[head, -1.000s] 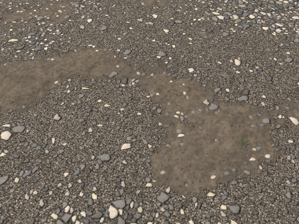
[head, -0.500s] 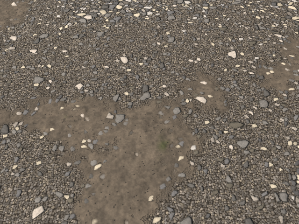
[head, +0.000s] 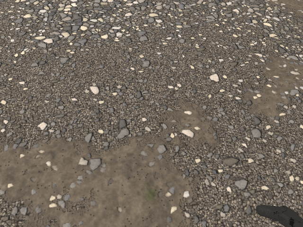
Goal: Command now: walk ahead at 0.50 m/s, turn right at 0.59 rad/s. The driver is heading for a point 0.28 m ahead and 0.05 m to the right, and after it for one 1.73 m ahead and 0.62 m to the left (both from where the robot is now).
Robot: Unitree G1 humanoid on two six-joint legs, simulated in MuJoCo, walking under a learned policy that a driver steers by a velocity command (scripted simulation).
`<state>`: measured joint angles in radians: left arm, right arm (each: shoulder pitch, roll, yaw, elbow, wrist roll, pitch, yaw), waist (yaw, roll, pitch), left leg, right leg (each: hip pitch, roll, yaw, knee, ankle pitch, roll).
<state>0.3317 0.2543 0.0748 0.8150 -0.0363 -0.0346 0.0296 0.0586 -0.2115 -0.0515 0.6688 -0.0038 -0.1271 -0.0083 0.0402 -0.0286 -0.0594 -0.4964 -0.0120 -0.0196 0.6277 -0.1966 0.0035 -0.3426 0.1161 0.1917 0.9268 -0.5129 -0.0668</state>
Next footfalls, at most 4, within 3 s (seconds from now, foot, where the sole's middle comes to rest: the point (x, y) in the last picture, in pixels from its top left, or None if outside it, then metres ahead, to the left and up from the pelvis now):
0.42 right None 0.31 -0.16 -0.76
0.92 left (128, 211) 0.58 0.14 -0.76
1.42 right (148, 152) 0.90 0.06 -0.76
1.90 left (78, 142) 0.94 0.44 -0.76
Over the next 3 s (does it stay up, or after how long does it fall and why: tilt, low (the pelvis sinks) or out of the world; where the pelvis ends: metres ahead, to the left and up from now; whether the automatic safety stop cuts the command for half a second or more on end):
stays up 1.40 0.59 0.01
